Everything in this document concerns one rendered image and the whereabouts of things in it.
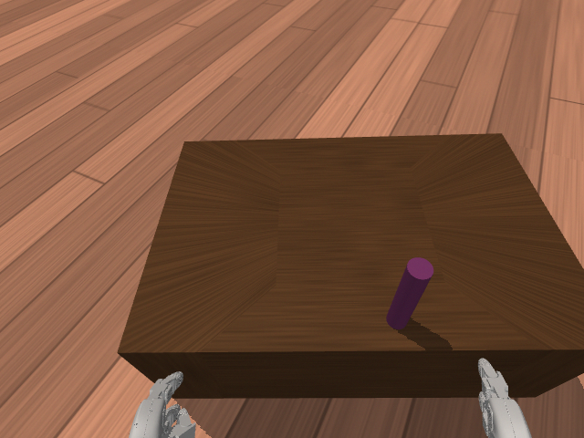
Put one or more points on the can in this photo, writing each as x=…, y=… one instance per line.
x=415, y=279

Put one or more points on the left robot hand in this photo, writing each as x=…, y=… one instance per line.
x=152, y=420

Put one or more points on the right robot hand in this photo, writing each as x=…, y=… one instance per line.
x=502, y=417

